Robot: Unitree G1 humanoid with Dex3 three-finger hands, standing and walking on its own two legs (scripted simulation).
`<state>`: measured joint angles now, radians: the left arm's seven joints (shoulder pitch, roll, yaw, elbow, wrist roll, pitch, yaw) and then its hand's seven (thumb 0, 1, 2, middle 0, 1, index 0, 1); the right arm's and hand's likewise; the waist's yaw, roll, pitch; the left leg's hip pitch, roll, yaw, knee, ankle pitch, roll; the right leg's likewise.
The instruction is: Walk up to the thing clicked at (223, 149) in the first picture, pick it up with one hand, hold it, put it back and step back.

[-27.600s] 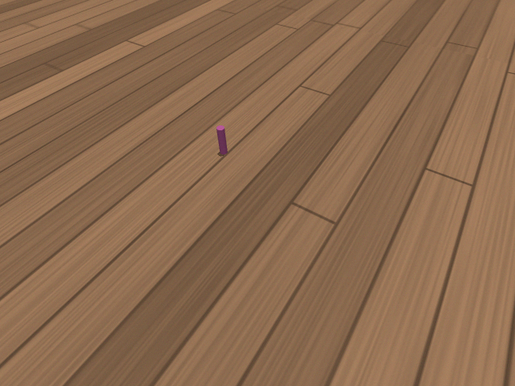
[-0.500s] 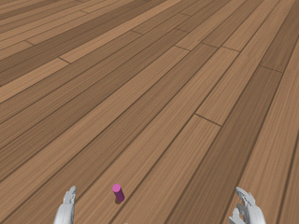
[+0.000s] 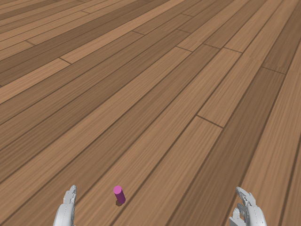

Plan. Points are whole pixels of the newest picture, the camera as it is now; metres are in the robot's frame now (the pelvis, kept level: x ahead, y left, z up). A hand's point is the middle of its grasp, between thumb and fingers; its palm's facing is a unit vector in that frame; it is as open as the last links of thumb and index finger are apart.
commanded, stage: home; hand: left
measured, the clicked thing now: (119, 195) +0.41 +0.22 -0.63
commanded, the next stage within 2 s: stand in 0.42 s
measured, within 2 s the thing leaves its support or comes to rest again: neither
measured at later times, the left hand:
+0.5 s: hand (89, 217) +0.18 +0.18 -0.05, palm faces +0.11 -0.95 -0.28, open 17.5 cm
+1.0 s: hand out of the picture +0.14 +0.22 -0.10, palm faces -0.02 -0.94 -0.33, open 8.8 cm
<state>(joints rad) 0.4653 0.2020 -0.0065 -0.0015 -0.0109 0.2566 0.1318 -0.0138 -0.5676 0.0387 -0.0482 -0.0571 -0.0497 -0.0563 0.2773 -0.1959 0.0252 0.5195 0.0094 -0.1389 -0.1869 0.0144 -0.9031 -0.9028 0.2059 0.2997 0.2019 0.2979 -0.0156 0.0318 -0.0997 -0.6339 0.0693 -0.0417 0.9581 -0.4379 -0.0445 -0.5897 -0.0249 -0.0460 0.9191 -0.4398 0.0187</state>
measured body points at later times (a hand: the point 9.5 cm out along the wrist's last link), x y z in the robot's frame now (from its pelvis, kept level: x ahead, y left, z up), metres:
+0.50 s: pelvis +0.01 +0.00 +0.00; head +0.02 +0.00 +0.45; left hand +0.17 +0.23 -0.03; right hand +0.17 -0.24 -0.07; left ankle +0.03 +0.14 -0.69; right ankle +0.02 -0.13 -0.69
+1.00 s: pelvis +0.00 +0.00 +0.01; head +0.01 +0.01 +0.46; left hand +0.14 +0.27 -0.08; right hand +0.13 -0.26 -0.09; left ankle +0.03 +0.14 -0.69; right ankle +0.02 -0.13 -0.69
